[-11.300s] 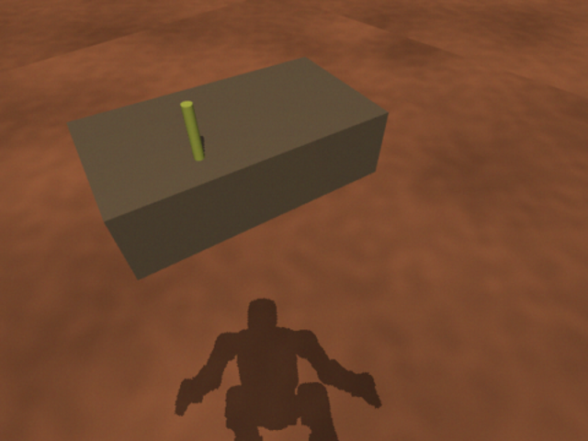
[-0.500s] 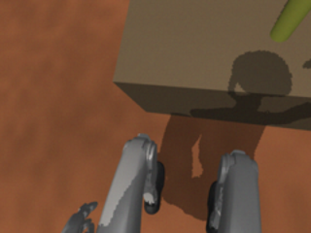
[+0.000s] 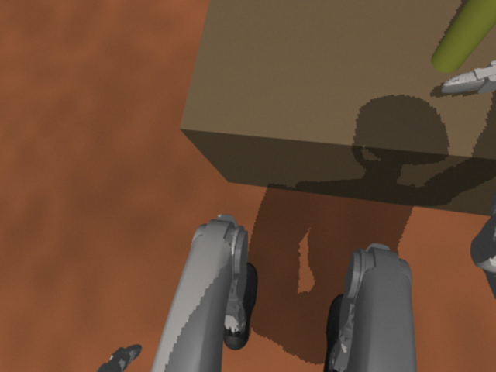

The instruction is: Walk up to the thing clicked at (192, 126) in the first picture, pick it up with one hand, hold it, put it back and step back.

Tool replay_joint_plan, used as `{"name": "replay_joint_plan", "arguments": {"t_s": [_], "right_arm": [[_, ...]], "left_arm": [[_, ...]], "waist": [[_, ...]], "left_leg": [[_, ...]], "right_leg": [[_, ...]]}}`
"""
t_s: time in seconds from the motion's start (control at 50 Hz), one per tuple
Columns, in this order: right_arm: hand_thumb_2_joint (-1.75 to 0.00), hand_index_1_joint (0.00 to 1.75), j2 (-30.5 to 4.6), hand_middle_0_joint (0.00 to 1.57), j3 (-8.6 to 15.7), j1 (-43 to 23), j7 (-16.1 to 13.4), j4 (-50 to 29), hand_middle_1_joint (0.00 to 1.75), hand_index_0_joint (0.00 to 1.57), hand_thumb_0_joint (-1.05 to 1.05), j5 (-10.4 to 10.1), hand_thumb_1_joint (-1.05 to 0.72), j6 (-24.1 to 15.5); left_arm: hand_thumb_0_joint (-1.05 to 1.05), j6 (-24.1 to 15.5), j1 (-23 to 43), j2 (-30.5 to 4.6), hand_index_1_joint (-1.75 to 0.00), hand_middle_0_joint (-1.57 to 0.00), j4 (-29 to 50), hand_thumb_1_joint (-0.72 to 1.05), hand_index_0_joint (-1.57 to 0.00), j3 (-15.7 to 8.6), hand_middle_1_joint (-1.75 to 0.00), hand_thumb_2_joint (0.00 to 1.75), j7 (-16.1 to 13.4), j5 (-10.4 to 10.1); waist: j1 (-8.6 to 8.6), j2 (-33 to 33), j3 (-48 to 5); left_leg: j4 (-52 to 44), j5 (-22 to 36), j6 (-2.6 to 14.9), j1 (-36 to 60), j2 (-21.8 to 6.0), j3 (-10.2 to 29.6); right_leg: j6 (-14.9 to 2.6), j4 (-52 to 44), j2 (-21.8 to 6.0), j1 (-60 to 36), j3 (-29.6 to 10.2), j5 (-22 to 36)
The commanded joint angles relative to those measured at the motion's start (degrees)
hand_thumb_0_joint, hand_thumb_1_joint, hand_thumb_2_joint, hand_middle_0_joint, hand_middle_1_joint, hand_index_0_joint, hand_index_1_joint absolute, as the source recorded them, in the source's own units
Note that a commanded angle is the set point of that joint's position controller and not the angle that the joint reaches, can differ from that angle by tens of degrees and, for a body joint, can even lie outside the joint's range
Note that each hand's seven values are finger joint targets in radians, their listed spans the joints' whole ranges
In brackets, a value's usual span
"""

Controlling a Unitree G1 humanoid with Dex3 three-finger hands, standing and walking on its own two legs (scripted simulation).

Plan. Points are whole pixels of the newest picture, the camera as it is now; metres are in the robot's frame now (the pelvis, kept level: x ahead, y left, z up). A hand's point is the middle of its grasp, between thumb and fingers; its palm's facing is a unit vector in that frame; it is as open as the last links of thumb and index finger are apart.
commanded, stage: close in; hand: right
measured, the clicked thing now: out of the picture +0.60 -0.20 +0.07
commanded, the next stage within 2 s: rest palm in 0.10 s
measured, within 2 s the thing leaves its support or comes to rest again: leaves its support in 1.54 s
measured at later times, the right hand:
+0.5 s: hand (472, 40) +0.58 -0.20 +0.02, palm faces +0.11 +0.99 -0.02, open 16.7 cm
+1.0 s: hand (464, 37) +0.59 -0.20 +0.02, palm faces +0.12 +0.99 -0.03, open 11.2 cm
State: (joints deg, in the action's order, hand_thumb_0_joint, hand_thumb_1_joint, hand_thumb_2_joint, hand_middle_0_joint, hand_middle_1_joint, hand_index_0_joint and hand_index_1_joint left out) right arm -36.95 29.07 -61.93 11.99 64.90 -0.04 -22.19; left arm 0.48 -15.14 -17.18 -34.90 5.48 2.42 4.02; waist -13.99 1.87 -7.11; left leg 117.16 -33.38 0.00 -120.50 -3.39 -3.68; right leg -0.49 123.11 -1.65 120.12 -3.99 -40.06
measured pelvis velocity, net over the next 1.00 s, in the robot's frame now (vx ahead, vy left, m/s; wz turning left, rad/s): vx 0.00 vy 0.00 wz -0.01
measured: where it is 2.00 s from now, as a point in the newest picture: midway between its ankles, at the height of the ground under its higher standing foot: (286, 338)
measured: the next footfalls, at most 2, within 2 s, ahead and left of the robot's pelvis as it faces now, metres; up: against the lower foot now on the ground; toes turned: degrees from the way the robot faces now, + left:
none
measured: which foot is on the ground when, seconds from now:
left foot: down 0.00-1.00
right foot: down 0.00-1.00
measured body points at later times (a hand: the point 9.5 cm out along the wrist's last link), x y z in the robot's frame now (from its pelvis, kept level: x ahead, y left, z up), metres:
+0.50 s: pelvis +0.01 +0.00 +0.00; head +0.24 -0.04 +0.38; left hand +0.06 +0.28 -0.11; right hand +0.57 -0.26 +0.03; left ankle +0.11 +0.13 -0.38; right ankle +0.07 -0.12 -0.38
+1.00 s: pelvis +0.00 +0.00 -0.01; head +0.24 -0.04 +0.37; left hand +0.04 +0.27 -0.11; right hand +0.58 -0.25 +0.02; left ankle +0.11 +0.13 -0.38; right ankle +0.07 -0.12 -0.38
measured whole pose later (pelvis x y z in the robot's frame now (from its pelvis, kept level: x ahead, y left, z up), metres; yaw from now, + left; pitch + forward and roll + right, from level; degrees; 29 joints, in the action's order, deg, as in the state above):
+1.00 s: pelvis +0.00 +0.00 -0.01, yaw -1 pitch +37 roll +5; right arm -33.1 26.1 -64.5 6.5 64.0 1.6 -23.3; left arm 3.4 -14.2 -17.2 -33.9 4.7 3.2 4.7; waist -14.5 1.7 -5.6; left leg 118.7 -34.2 -0.3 -121.4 -3.9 -3.0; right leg -0.7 124.2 -1.0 121.1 -3.4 -40.4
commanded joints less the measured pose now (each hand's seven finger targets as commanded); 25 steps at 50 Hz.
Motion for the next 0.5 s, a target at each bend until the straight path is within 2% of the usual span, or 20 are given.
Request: {"name": "replay_joint_plan", "arguments": {"t_s": [0.0, 0.02, 0.06, 0.08, 0.1, 0.12, 0.14, 0.16, 0.18, 0.22, 0.24, 0.26, 0.28, 0.32, 0.36, 0.4, 0.44, 0.48], "right_arm": [[-0.05, 0.04, -11.74, 0.06, 0.21, -21.55, -0.51, -13.32, 0.04, 0.05, 0.0, -0.91, 0.42, -3.93], [-0.05, 0.04, -10.18, 0.06, -0.72, -22.64, -0.67, -14.25, 0.04, 0.05, 0.0, -1.03, 0.44, -4.13], [-0.05, 0.04, -10.26, 0.06, -0.7, -23.35, -1.31, -16.01, 0.04, 0.05, 0.0, -1.09, 0.42, -4.44], [-0.05, 0.04, -9.86, 0.06, -1.35, -25.22, -1.56, -17.79, 0.04, 0.04, 0.0, -0.87, 0.43, -4.78], [-0.05, 0.04, -10.37, 0.06, -0.79, -23.87, -1.98, -17.67, 0.04, 0.05, 0.0, -0.74, 0.42, -4.81], [-0.05, 0.04, -9.11, 0.06, -1.62, -23.75, -2.15, -17.73, 0.04, 0.04, 0.0, -0.68, 0.43, -4.83], [-0.05, 0.04, -8.16, 0.06, -1.77, -24.81, -2.63, -17.91, 0.04, 0.04, 0.0, -0.82, 0.43, -4.96], [-0.06, 0.04, -8.55, 0.06, -1.45, -24.41, -3.03, -18.4, 0.04, 0.04, 0.0, -0.73, 0.44, -5.03], [-0.07, 0.05, -7.38, 0.06, -2.04, -23.89, -3.2, -17.76, 0.05, 0.04, 0.0, -0.71, 0.42, -4.97], [-0.09, 0.05, -8.58, 0.06, -2.01, -25.26, -3.68, -19.15, 0.05, 0.04, 0.0, -0.37, 0.38, -5.15], [-0.06, 0.04, -8.38, 0.08, -1.93, -23.65, -3.97, -17.61, 0.04, 0.06, 0.0, 0.02, 0.42, -4.83], [-0.07, 0.05, -7.37, 0.07, -2.75, -24.49, -3.96, -17.79, 0.05, 0.06, 0.0, -0.1, 0.41, -5.0], [-0.07, 0.05, -5.79, 0.08, -2.67, -22.38, -4.02, -14.75, 0.05, 0.06, 0.0, -0.34, 0.42, -4.74], [-0.08, 0.06, -7.62, 0.08, -1.77, -23.59, -4.11, -15.7, 0.06, 0.07, 0.0, -0.45, 0.42, -5.03], [-0.07, 0.06, -6.74, 0.1, -2.13, -22.5, -4.02, -13.99, 0.06, 0.08, 0.0, -0.43, 0.43, -4.78], [-0.08, 0.12, -6.58, 0.23, -2.24, -22.17, -3.95, -12.58, 0.12, 0.21, 0.0, -0.27, 0.39, -4.95], [-0.11, 0.16, -6.88, 0.27, -2.26, -22.62, -3.76, -11.95, 0.16, 0.25, 0.0, -0.07, 0.38, -5.24], [-0.11, 0.18, -7.43, 0.31, -2.45, -24.29, -3.57, -12.72, 0.18, 0.29, 0.0, 0.12, 0.38, -5.67]], "left_arm": [[0.0, 0.12, -11.47, -12.93, -0.3, -0.2, 1.8, 0.89, -0.2, -5.54, -0.3, 0.9, -0.9, 0.23], [0.0, 0.12, -11.64, -13.03, -0.3, -0.2, 1.29, 0.89, -0.2, -5.77, -0.3, 0.9, -0.81, 0.4], [0.0, 0.19, -11.77, -13.07, -0.3, -0.2, 0.94, 0.89, -0.19, -6.01, -0.3, 0.9, -0.74, 0.43], [0.0, 0.37, -11.99, -12.95, -0.3, -0.2, 0.79, 0.89, -0.2, -6.28, -0.3, 0.9, -0.72, 0.59], [0.0, 0.54, -12.38, -12.87, -0.3, -0.19, 0.88, 0.89, -0.19, -6.41, -0.3, 0.9, -0.76, 0.63], [0.0, 0.64, -12.07, -12.65, -0.3, -0.19, 0.63, 0.89, -0.19, -6.39, -0.3, 0.9, -0.75, 0.72], [0.0, 0.64, -11.77, -12.58, -0.3, -0.19, 0.66, 0.89, -0.19, -6.44, -0.3, 0.9, -0.73, 0.66], [0.0, 0.68, -11.89, -12.58, -0.3, -0.19, 0.49, 0.89, -0.19, -6.62, -0.3, 0.9, -0.74, 0.81], [0.0, 0.79, -11.47, -12.62, -0.3, -0.19, 0.15, 0.89, -0.19, -6.61, -0.3, 0.9, -0.72, 0.84], [0.0, 1.14, -11.06, -12.72, -0.31, -0.2, 0.39, 0.84, -0.18, -6.96, -0.29, 0.94, -0.83, 0.82], [0.0, 1.24, -11.5, -12.74, -0.31, -0.2, 0.4, 0.83, -0.17, -7.08, -0.28, 0.95, -0.77, 0.78], [0.0, 1.28, -11.17, -12.41, -0.31, -0.2, 0.34, 0.83, -0.17, -6.9, -0.28, 0.95, -0.83, 0.76], [0.0, 1.31, -11.31, -12.25, -0.31, -0.2, -0.07, 0.83, -0.17, -6.8, -0.29, 0.95, -0.76, 0.87], [0.0, 1.36, -10.89, -12.21, -0.31, -0.2, 0.45, 0.83, -0.18, -6.82, -0.28, 0.95, -0.81, 0.55], [0.0, 1.55, -10.8, -12.09, -0.31, -0.2, 0.67, 0.83, -0.17, -6.74, -0.29, 0.95, -0.75, 0.5], [0.0, 1.6, -10.99, -12.34, -0.31, -0.2, 0.29, 0.87, -0.19, -6.78, -0.3, 0.92, -0.76, 0.6], [0.0, 1.75, -10.87, -12.11, -0.31, -0.2, 0.45, 0.87, -0.19, -6.48, -0.3, 0.92, -0.68, 0.65], [0.0, 1.86, -10.73, -12.13, -0.31, -0.2, 0.85, 0.88, -0.19, -6.41, -0.3, 0.91, -0.48, 0.65]], "waist": [[-0.09, 10.17, -38.71], [-0.49, 11.86, -39.09], [0.4, 14.0, -41.82], [0.1, 15.55, -42.26], [0.46, 14.38, -43.97], [0.02, 14.2, -43.12], [0.03, 13.91, -42.26], [0.39, 13.71, -43.67], [0.31, 14.8, -42.09], [0.59, 14.5, -42.59], [0.6, 13.46, -42.75], [-0.01, 12.72, -42.12], [-0.5, 10.97, -40.7], [0.04, 9.79, -41.13], [-0.44, 8.76, -40.62], [-0.48, 8.87, -39.9], [-0.74, 8.49, -37.85], [-0.95, 8.69, -38.31]], "left_leg": [[-11.42, 8.93, 1.61, 27.89, 1.82, -0.35], [-10.63, 9.34, 1.77, 26.4, 1.72, -0.57], [-9.8, 11.0, 1.99, 25.67, 1.59, -0.58], [-9.59, 11.22, 2.13, 24.85, 1.55, -0.59], [-9.8, 12.81, 1.98, 27.33, 1.43, -0.33], [-10.03, 12.63, 1.91, 27.01, 1.44, -0.31], [-10.04, 11.66, 1.95, 26.41, 1.34, -0.34], [-9.97, 12.08, 1.96, 26.99, 1.33, -0.18], [-9.74, 11.35, 2.1, 24.84, 1.34, -0.48], [-10.1, 10.82, 2.2, 25.34, 1.3, -0.17], [-10.44, 11.38, 2.04, 26.6, 1.23, -0.04], [-10.52, 10.94, 1.97, 27.01, 1.18, 0.01], [-10.58, 11.38, 1.75, 27.42, 1.16, -0.09], [-10.98, 10.73, 1.69, 28.66, 1.17, 0.26], [-11.25, 10.74, 1.59, 29.0, 1.24, 0.2], [-10.82, 10.86, 1.67, 28.16, 1.23, 0.18], [-10.95, 10.14, 1.63, 27.27, 1.37, 0.24], [-10.84, 9.37, 1.64, 27.36, 1.3, 0.31]], "right_leg": [[-1.48, -15.19, 1.06, -21.52, 1.39, 9.7], [-1.14, -15.34, 1.05, -23.06, 1.14, 10.56], [-0.7, -15.4, 0.91, -26.89, 0.98, 13.41], [-0.48, -15.48, 0.92, -27.86, 0.86, 14.15], [-0.67, -14.98, 0.95, -28.11, 1.2, 15.52], [-0.66, -14.82, 0.97, -27.97, 1.27, 15.27], [-0.59, -15.38, 1.04, -27.4, 1.15, 14.05], [-0.62, -15.11, 1.02, -27.89, 1.37, 14.53], [-0.35, -15.63, 1.06, -28.52, 1.05, 14.32], [-0.49, -15.79, 1.11, -27.94, 1.12, 13.46], [-0.61, -15.66, 1.18, -27.71, 1.42, 13.66], [-0.75, -15.6, 1.26, -26.3, 1.46, 12.67], [-0.87, -15.1, 1.34, -24.97, 1.47, 12.83], [-1.14, -15.16, 1.5, -23.19, 1.64, 11.71], [-1.26, -15.03, 1.5, -22.77, 1.65, 11.65], [-1.22, -14.8, 1.51, -22.57, 1.63, 11.97], [-1.33, -14.54, 1.5, -20.83, 1.65, 11.07], [-1.38, -14.64, 1.54, -20.36, 1.6, 10.22]]}}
